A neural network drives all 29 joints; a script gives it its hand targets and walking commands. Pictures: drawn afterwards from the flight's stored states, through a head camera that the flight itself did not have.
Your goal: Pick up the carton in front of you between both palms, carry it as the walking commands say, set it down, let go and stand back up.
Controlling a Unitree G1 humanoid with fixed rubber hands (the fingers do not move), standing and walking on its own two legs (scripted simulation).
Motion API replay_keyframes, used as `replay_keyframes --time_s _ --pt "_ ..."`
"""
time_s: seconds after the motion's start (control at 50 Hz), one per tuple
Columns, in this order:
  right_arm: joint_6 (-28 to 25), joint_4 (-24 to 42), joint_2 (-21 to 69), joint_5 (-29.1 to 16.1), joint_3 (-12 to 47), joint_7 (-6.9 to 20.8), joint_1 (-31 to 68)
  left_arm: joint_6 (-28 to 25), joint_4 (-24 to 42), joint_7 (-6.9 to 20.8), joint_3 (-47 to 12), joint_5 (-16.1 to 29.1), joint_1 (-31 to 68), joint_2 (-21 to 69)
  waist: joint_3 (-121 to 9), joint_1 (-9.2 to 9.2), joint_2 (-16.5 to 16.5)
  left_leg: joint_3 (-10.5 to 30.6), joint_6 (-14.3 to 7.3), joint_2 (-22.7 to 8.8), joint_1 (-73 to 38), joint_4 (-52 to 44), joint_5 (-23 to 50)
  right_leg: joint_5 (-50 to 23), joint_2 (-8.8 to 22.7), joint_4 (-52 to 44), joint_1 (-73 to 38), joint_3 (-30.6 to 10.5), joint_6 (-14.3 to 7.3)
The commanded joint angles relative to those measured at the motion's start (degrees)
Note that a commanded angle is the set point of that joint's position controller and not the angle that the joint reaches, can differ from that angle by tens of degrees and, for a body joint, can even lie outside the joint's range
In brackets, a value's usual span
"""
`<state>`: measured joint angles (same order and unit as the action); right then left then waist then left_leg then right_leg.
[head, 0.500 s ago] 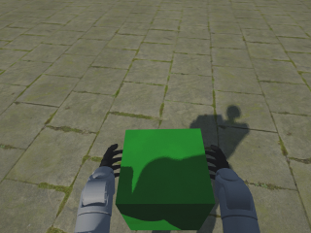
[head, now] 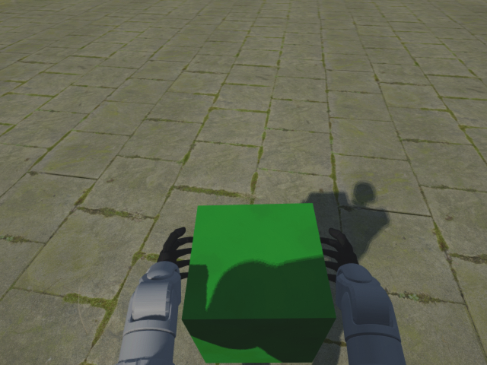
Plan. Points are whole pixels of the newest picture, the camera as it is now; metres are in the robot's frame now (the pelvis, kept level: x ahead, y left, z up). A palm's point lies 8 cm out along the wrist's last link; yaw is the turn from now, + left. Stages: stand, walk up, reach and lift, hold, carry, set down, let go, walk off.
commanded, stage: carry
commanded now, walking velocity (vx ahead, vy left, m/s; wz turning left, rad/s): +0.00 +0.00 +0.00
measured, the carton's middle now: (256, 286) +0.30 +0.00 -0.05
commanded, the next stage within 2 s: hold in 1.24 s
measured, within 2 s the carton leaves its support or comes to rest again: neither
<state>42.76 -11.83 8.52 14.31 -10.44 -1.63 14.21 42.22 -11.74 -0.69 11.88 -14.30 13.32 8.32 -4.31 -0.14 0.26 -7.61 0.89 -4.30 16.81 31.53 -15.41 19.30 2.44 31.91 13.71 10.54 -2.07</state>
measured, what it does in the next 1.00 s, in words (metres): stands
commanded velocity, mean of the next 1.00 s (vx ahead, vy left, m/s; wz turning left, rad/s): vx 0.00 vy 0.00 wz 0.00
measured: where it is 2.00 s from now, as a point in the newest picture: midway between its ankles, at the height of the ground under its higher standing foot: outside the picture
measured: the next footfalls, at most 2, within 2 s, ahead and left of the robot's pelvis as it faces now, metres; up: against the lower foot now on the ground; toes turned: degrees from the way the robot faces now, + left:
none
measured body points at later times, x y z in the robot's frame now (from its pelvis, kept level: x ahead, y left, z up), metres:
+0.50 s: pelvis -0.03 -0.01 +0.00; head -0.05 -0.01 +0.45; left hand +0.27 +0.14 +0.03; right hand +0.27 -0.16 +0.03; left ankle +0.01 +0.13 -0.73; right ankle -0.02 -0.09 -0.73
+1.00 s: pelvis -0.05 -0.01 +0.00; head -0.06 -0.02 +0.45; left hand +0.26 +0.14 +0.03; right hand +0.26 -0.17 +0.03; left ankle +0.01 +0.13 -0.73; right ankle -0.02 -0.09 -0.73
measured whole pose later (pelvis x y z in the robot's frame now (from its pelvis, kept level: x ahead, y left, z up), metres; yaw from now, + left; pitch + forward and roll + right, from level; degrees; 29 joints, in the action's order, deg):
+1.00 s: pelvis -0.05 -0.01 +0.00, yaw +0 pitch +1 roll +0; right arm 43.2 -10.7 8.6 14.5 -10.9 -1.7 14.7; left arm 42.6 -11.5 -0.6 12.3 -14.4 14.7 8.6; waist -3.8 0.3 0.6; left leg -6.9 1.7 -5.3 20.2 29.0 -9.6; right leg 14.8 1.5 31.0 17.8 11.4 -4.0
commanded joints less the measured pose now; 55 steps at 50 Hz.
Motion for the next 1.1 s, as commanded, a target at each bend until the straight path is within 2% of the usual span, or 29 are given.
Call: replay_keyframes --time_s 0.0,0.02,0.06,0.1,0.16,0.18,0.24,0.3,0.34,0.4,0.42,0.48,0.54,0.56,0.6,0.66,0.68,0.7,0.74,0.76,0.78,0.82,0.86,0.9,0.98,1.0,1.08 --pt "-2.97 3.32 52.63 -14.54 30.8 13.29 29.17 -2.61 3.61 13.05 -31.6 14.5 31.87 50.8 -13.82 0.11 0.32 5.64 -1.41 -4.88 -4.91 -5.22 12.91 -11.17 6.55 -6.79 -2.48 -6.73 0.0" --pt "-3.12 4.54 52.47 -14.69 31.14 13.25 30.54 -2.48 2.37 13.0 -31.43 14.21 31.02 51.21 -13.92 0.09 0.81 5.09 -1.2 -4.94 -5.55 -5.5 12.78 -11.34 6.62 -7.19 -1.7 -6.98 -0.07" --pt "-2.95 3.91 52.46 -14.6 31.28 13.18 30.69 -2.59 2.44 13.14 -31.18 14.38 31.42 51.24 -14.55 0.26 -0.7 5.14 -1.27 -4.86 -5.73 -5.6 11.84 -10.45 6.77 -7.54 -2.0 -6.94 -0.08" --pt "-2.98 3.69 52.12 -14.72 31.13 13.04 29.53 -2.6 2.8 13.26 -32.04 14.88 31.34 51.42 -15.72 0.16 0.77 4.99 -1.32 -4.7 -5.93 -5.43 11.93 -10.45 6.76 -7.65 -2.87 -7.27 -0.38" --pt "-2.59 5.0 52.84 -15.52 32.41 13.22 29.83 -2.42 4.38 13.24 -33.0 15.17 30.82 51.57 -17.19 0.15 1.12 5.04 -1.52 -5.23 -6.55 -4.71 14.13 -12.17 6.84 -6.75 -3.07 -7.05 -0.33" --pt "-2.24 4.26 52.42 -14.99 32.03 13.18 28.55 -2.07 3.71 13.21 -32.61 15.11 30.35 51.48 -16.84 0.12 -0.69 5.07 -1.42 -5.07 -5.92 -5.33 13.56 -12.43 7.19 -7.01 -2.89 -7.17 -0.52" --pt "-2.21 6.33 52.31 -15.42 33.27 13.06 28.54 -1.91 4.18 13.14 -32.83 15.35 29.28 51.23 -17.2 0.21 -0.88 5.05 -1.52 -4.76 -5.89 -4.96 12.2 -12.57 7.32 -7.3 -2.89 -7.51 -0.61" --pt "-2.04 5.55 52.3 -14.99 32.43 13.06 28.69 -1.97 5.06 13.08 -31.98 14.65 29.59 50.96 -15.98 0.14 -0.45 4.81 -1.2 -4.83 -4.4 -4.76 11.73 -13.86 7.38 -7.3 -2.4 -7.21 -0.61" --pt "-2.06 5.3 51.95 -14.9 32.29 13.09 28.95 -1.91 4.81 12.98 -31.6 14.21 29.51 50.53 -16.11 0.16 -1.36 4.93 -1.17 -4.73 -4.38 -4.98 11.41 -13.68 7.45 -7.32 -2.26 -7.45 -0.6" --pt "-2.41 4.95 52.09 -14.79 31.86 13.07 28.81 -2.14 4.06 12.87 -31.63 14.27 29.98 50.53 -16.32 0.2 0.0 5.18 -1.09 -4.81 -4.27 -4.86 11.41 -13.32 7.45 -7.32 -2.34 -7.54 -0.73" --pt "-2.37 4.93 52.08 -15.13 32.35 13.21 29.08 -1.97 2.79 13.03 -31.21 14.4 28.95 50.87 -16.58 0.14 -0.85 5.38 -1.1 -4.83 -3.99 -4.89 11.36 -13.12 7.27 -6.87 -2.87 -7.18 -0.84" --pt "-2.36 4.94 52.8 -15.12 32.54 13.23 29.45 -2.17 4.25 13.17 -31.85 14.53 30.15 51.34 -16.17 0.19 0.06 5.03 -0.74 -4.9 -4.24 -4.61 10.36 -11.65 7.19 -8.06 -1.53 -7.58 -0.84" --pt "-2.3 6.39 52.99 -15.87 33.25 13.17 29.99 -2.23 5.13 13.12 -32.36 15.1 30.89 51.59 -15.82 0.29 -0.89 4.84 -0.66 -4.19 -3.8 -4.74 9.3 -11.33 8.14 -8.62 -1.39 -8.47 -1.14" --pt "-2.32 5.73 52.58 -15.24 32.8 13.06 29.3 -2.03 4.74 13.08 -32.6 14.89 30.96 50.95 -16.0 0.3 0.43 4.94 -0.68 -4.6 -4.54 -4.86 9.1 -11.23 7.94 -8.59 -0.65 -8.53 -1.15" --pt "-2.12 4.17 52.6 -14.92 31.82 13.22 28.16 -1.76 4.12 12.95 -31.7 14.39 29.59 50.82 -16.45 0.07 0.8 5.13 -0.82 -5.06 -4.61 -4.55 9.99 -12.78 7.5 -8.03 -1.16 -8.22 -1.09" --pt "-2.1 4.27 52.34 -14.93 31.69 13.29 28.09 -1.87 4.33 13.11 -32.5 15.01 30.07 50.98 -16.99 0.12 -0.27 5.15 -0.79 -4.83 -4.34 -4.51 10.18 -13.05 7.72 -7.51 -2.01 -8.3 -1.38" --pt "-2.24 5.59 52.31 -15.48 32.56 13.26 28.26 -1.91 4.82 13.1 -33.04 15.18 29.58 51.27 -17.47 0.16 0.36 5.07 -0.64 -4.84 -4.73 -4.49 10.06 -13.1 7.96 -7.64 -1.4 -8.42 -1.33" --pt "-2.13 5.27 52.47 -14.88 32.29 13.22 28.57 -1.87 5.07 13.14 -32.39 14.75 30.33 51.28 -17.21 0.19 -0.91 5.53 -0.81 -4.78 -4.08 -4.72 10.51 -13.16 7.83 -7.41 -1.53 -7.91 -1.34" --pt "-2.07 5.88 52.52 -15.26 32.72 13.19 28.62 -1.84 5.18 13.1 -32.94 15.12 30.11 51.57 -16.66 0.25 0.01 5.19 -0.81 -4.92 -4.34 -4.59 9.07 -12.51 8.01 -8.13 -0.97 -8.54 -1.46" --pt "-2.06 5.37 52.63 -14.9 32.31 13.19 28.79 -1.84 4.43 13.21 -31.7 14.61 30.06 50.92 -16.92 0.34 -1.04 5.41 -0.88 -4.99 -4.49 -4.77 9.34 -11.63 7.67 -8.37 -0.6 -8.04 -1.29" --pt "-2.22 5.55 52.09 -14.97 32.25 13.07 29.19 -1.99 4.7 13.09 -31.94 14.5 29.9 51.02 -16.36 0.26 -0.14 5.19 -0.73 -4.98 -4.12 -4.84 8.93 -10.88 7.36 -8.4 -0.23 -7.94 -1.09" --pt "-2.28 5.82 52.51 -15.28 32.76 12.93 28.65 -2.13 5.4 13.0 -33.37 15.36 30.49 51.27 -16.54 0.24 -0.66 5.11 -0.58 -4.61 -4.29 -4.62 8.9 -12.58 7.89 -8.59 -0.32 -8.64 -1.12" --pt "-2.16 5.28 52.38 -14.65 32.24 13.07 29.05 -1.9 4.16 13.02 -31.57 14.41 29.84 51.0 -17.0 0.3 -1.76 5.32 -0.66 -4.78 -4.17 -4.74 9.33 -11.43 7.66 -8.14 -0.82 -7.96 -1.23" --pt "-2.25 5.57 52.27 -14.86 32.35 12.94 29.23 -2.16 4.65 13.09 -31.56 14.63 30.4 51.59 -16.22 0.28 -0.41 5.1 -0.63 -4.43 -3.3 -5.01 9.51 -10.72 7.42 -8.07 -0.8 -7.52 -1.4" --pt "-2.31 5.89 52.37 -15.32 32.74 13.16 30.03 -1.97 3.57 13.28 -31.64 14.47 30.03 51.22 -15.35 0.29 -1.43 4.96 -0.21 -4.41 -3.23 -5.08 7.73 -8.87 7.76 -9.46 0.36 -8.49 -1.38" --pt "-2.25 5.31 52.52 -15.08 32.57 13.16 29.52 -2.06 4.6 13.14 -32.01 14.61 30.23 51.46 -15.52 0.3 0.24 5.12 -0.44 -4.53 -3.14 -5.17 7.55 -8.79 8.11 -9.72 0.47 -8.99 -1.58" --pt "-2.07 4.84 52.6 -15.03 32.16 13.1 28.79 -2.12 5.31 13.07 -32.29 14.75 30.58 51.12 -16.92 0.24 0.04 5.32 -0.61 -4.69 -3.96 -5.15 8.84 -9.43 7.8 -8.76 0.04 -8.44 -1.76"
